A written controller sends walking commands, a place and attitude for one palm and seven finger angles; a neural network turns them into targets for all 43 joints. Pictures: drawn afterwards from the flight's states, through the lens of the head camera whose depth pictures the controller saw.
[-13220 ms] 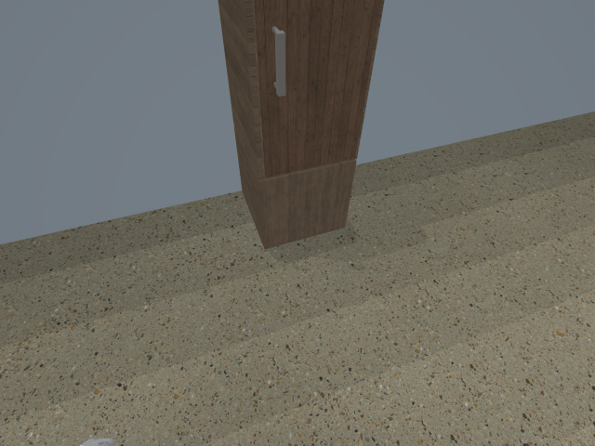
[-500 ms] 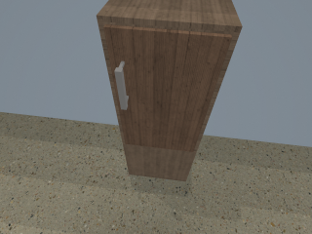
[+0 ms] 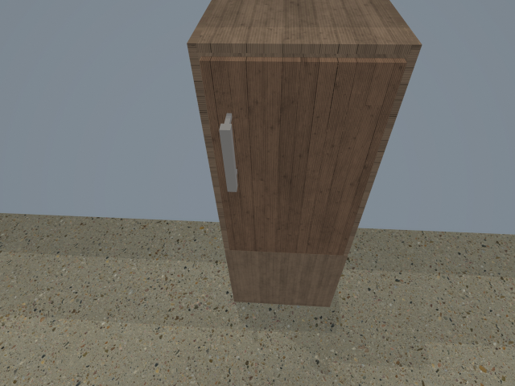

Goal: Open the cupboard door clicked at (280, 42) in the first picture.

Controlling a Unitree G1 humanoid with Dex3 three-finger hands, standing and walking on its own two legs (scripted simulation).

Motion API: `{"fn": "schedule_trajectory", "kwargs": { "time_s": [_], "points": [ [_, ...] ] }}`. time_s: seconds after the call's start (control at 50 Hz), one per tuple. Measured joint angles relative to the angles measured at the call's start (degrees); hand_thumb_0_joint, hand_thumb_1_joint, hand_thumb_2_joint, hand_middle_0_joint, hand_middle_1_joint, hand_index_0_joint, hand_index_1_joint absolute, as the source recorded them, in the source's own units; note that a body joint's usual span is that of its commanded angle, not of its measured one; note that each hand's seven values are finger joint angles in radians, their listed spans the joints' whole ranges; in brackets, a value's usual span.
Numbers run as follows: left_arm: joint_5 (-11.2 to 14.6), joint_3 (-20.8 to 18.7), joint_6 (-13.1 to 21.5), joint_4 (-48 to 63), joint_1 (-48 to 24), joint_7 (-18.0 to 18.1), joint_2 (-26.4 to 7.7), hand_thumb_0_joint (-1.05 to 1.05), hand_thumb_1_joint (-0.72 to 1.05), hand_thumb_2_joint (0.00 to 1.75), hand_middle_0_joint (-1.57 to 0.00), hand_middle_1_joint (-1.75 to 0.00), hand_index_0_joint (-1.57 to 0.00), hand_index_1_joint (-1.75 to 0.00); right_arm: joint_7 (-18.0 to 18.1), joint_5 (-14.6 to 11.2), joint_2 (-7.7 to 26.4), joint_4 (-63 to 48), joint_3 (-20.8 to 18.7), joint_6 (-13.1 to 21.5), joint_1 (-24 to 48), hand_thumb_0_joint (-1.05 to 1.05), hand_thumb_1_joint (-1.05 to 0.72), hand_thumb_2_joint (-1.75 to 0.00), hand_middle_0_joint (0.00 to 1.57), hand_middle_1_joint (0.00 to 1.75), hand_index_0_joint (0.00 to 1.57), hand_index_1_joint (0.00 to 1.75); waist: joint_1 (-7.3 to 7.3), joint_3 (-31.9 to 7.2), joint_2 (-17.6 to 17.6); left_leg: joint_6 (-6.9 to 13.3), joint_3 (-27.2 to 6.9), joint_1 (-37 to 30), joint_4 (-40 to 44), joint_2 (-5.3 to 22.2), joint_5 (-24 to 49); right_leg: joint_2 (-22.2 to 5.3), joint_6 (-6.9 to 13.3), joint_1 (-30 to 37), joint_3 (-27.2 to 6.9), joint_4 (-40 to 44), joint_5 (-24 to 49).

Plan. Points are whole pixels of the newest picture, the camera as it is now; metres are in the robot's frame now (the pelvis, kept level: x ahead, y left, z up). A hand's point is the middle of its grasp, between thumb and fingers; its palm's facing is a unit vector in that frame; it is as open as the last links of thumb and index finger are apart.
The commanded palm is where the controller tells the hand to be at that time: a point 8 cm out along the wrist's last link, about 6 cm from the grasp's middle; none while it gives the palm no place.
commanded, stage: come to a stop and stand still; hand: left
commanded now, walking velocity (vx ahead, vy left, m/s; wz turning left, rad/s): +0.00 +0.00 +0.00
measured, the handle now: (230, 154) +0.54 +0.09 +0.06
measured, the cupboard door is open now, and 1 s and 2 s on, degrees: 0 0 0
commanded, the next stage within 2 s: look again from close up in 1.18 s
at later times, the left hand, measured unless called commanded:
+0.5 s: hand out of the picture +0.05 +0.18 -0.18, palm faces -0.01 -0.98 -0.20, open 7.3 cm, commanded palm none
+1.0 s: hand out of the picture +0.04 +0.15 -0.17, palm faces +0.01 -0.98 -0.19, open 7.4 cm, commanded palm none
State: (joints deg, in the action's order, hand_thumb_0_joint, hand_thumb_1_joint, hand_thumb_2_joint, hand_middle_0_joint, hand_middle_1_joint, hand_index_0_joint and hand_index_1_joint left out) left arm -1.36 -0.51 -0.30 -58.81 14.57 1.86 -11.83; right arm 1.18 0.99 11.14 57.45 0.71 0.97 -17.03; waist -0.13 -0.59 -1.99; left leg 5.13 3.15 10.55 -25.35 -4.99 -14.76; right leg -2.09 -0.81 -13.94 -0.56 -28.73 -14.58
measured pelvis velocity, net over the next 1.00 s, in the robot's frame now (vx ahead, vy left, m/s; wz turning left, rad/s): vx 0.04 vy -0.02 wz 0.00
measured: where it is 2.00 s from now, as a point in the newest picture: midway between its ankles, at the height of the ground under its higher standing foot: outside the picture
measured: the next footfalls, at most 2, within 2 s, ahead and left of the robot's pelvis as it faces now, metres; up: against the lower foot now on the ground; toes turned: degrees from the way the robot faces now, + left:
none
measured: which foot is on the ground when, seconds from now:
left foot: down 0.00-1.00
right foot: down 0.00-1.00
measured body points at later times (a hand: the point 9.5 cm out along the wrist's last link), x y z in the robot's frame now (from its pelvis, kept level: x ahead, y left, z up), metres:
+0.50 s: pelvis +0.03 +0.00 +0.00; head +0.05 +0.00 +0.45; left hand +0.05 +0.23 -0.16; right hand +0.04 -0.22 -0.16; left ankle -0.01 +0.06 -0.74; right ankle +0.01 -0.14 -0.74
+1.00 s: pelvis +0.04 -0.02 +0.00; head +0.05 -0.02 +0.45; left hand +0.04 +0.20 -0.16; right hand +0.05 -0.25 -0.16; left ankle -0.01 +0.06 -0.74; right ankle +0.01 -0.14 -0.74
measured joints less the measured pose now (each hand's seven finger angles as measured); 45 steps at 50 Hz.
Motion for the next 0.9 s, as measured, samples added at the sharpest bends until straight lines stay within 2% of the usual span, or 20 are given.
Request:
{"fn": "schedule_trajectory", "kwargs": {
  "time_s": [0.18,0.38,0.9],
  "points": [
    [0.41,0.63,-0.37,-1.03,-2.15,-0.21,0.51,0.00,0.91,0.90,-0.20,-0.30,-0.20,-0.29,0.29,-0.11,-0.45,2.41,0.70,0.62,0.07,0.00,-0.91,-0.90,0.20,0.30,0.20,0.30,0.53,1.94,1.10,0.79,0.49,-1.23,1.95,-0.80,0.30,-0.70,-0.77,0.73,-0.65,1.07,-0.04],
    [0.53,0.89,-0.64,-3.04,-2.13,0.15,2.34,0.00,0.92,0.89,-0.20,-0.30,-0.20,-0.30,0.82,-0.32,-1.27,4.53,0.69,0.87,1.24,0.00,-0.90,-0.90,0.20,0.30,0.20,0.30,0.42,3.31,2.36,0.59,0.57,-2.84,1.98,-0.52,-0.86,-0.41,-1.23,2.25,-0.79,1.14,-1.05],
    [0.51,1.19,0.34,-4.93,0.36,0.13,2.80,0.00,0.92,0.90,-0.20,-0.30,-0.20,-0.29,1.09,-0.55,-1.81,7.08,0.47,1.02,3.33,0.00,-0.91,-0.90,0.20,0.30,0.20,0.30,-0.23,2.90,2.68,-1.78,-0.54,-4.42,2.29,1.76,-1.95,1.81,0.95,4.33,0.41,2.37,-1.80]
  ]
}}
